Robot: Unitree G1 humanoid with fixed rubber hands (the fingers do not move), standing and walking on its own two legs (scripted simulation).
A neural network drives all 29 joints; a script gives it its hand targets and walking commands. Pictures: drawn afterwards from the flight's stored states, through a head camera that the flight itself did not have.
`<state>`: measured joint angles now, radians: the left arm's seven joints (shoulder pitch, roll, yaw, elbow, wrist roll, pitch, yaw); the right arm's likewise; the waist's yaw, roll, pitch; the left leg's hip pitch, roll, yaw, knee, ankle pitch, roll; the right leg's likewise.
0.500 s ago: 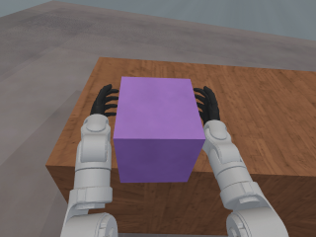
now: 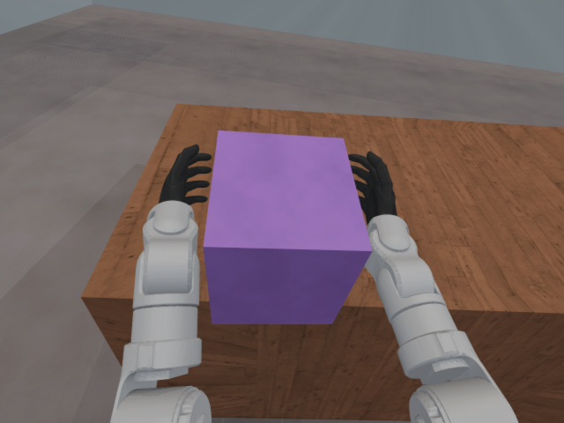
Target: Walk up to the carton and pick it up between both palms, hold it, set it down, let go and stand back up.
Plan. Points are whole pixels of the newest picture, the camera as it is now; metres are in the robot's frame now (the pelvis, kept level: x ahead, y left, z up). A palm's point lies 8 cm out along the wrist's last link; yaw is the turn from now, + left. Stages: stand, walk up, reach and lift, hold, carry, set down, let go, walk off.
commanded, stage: reach and lift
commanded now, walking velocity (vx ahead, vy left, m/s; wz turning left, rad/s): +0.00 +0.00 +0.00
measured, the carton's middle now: (277, 231) +0.36 +0.00 +0.11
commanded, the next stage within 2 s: hold in 0.40 s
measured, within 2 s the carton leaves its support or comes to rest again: neither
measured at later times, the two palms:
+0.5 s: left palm (171, 193) +0.35 +0.14 +0.19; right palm (380, 201) +0.35 -0.14 +0.17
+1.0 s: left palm (166, 194) +0.34 +0.14 +0.19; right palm (379, 198) +0.35 -0.13 +0.18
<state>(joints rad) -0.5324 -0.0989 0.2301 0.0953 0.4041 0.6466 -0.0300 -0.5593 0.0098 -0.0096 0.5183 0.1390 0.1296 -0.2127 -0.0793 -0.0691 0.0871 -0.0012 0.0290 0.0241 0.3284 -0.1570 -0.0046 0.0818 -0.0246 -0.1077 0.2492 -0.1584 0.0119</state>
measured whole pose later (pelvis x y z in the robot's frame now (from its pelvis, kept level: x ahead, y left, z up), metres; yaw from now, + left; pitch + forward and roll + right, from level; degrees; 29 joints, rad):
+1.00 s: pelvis +0.00 +0.00 +0.00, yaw +0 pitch -12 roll -1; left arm -0.56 -0.10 0.26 -0.01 0.42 0.77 -0.08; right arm -0.60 0.00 0.02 0.45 0.17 0.24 -0.24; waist -0.09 -0.06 0.10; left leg 0.03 0.03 0.01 0.32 -0.15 -0.01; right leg 0.12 -0.02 -0.11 0.24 -0.16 0.01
